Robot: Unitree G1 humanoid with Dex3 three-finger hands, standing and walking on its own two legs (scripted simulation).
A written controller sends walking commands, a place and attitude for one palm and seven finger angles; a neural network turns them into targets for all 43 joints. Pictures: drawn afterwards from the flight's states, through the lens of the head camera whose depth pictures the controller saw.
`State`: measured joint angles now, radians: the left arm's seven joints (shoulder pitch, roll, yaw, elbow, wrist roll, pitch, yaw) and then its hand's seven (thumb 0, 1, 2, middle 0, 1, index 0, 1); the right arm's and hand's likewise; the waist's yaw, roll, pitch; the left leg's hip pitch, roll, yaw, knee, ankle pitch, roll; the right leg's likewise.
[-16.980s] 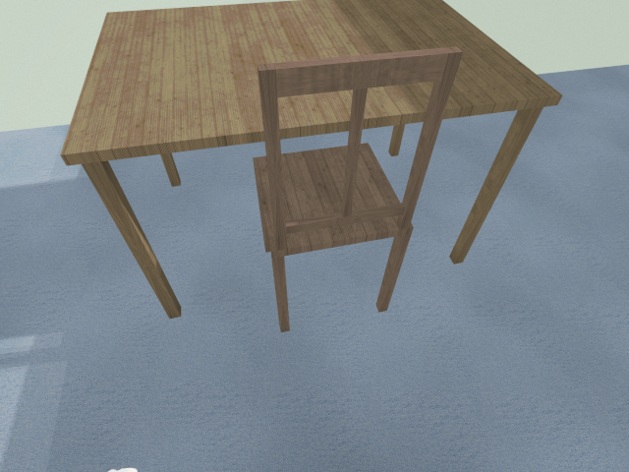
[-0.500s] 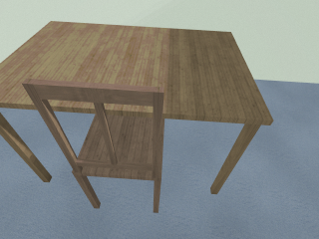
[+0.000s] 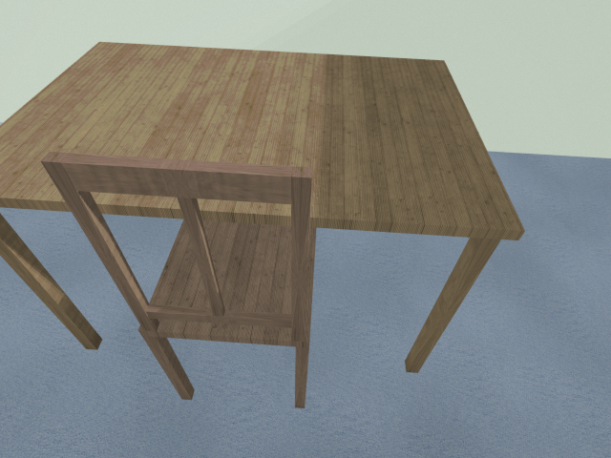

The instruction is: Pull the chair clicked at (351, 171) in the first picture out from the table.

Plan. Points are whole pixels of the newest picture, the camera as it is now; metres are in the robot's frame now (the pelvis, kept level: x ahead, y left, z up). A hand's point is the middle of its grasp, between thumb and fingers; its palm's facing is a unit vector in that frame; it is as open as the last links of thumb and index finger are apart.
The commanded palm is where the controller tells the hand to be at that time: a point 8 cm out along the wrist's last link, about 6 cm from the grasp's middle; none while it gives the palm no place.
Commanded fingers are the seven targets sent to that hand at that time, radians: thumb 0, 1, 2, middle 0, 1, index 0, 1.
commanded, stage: look again from close up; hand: left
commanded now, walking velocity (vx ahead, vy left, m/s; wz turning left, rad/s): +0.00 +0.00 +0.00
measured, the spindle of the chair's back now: (205, 264) +0.44 +0.21 -0.06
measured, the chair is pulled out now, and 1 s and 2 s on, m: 0.00 0.00 0.00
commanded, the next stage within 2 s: raise the hand toward the chair's back in 1.72 s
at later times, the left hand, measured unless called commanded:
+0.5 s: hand out of the picture -0.03 +0.14 -0.18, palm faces +0.05 -0.99 -0.15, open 7.4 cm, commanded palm none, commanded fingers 0.00 0.90 0.90 -0.20 -0.30 -0.20 -0.30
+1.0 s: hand out of the picture -0.04 +0.13 -0.18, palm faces +0.05 -0.99 -0.15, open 7.4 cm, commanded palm none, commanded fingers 0.00 0.90 0.90 -0.20 -0.30 -0.20 -0.30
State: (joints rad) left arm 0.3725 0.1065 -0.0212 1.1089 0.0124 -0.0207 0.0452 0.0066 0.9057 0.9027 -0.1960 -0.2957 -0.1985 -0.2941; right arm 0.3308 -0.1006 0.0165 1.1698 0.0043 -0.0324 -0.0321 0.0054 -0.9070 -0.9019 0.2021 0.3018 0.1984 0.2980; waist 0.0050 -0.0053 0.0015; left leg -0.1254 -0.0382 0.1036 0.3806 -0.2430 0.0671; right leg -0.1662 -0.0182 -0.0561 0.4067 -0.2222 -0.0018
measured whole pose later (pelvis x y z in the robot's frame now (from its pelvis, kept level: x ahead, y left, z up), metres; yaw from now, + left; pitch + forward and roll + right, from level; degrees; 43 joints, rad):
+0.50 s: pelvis +0.00 -0.01 +0.00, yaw +0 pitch -1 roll +0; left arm 0.38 0.10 -0.02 1.11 0.01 -0.02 0.05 0.01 0.91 0.90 -0.20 -0.30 -0.20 -0.29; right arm 0.33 -0.10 0.02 1.17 0.01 -0.03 -0.03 0.01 -0.91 -0.90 0.20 0.30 0.20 0.30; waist 0.01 0.00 -0.01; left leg -0.12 -0.03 0.10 0.38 -0.25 0.06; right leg -0.16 -0.01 -0.06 0.40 -0.22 -0.01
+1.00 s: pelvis +0.00 -0.01 +0.00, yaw +0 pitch -1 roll +0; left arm 0.39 0.10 -0.02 1.11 0.01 -0.03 0.04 0.01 0.91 0.90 -0.20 -0.30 -0.20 -0.29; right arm 0.34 -0.10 0.02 1.18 0.01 -0.03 -0.03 0.01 -0.91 -0.90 0.20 0.30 0.20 0.30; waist 0.00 0.00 -0.01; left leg -0.14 -0.02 0.09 0.39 -0.24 0.05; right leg -0.17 0.00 -0.07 0.40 -0.22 -0.02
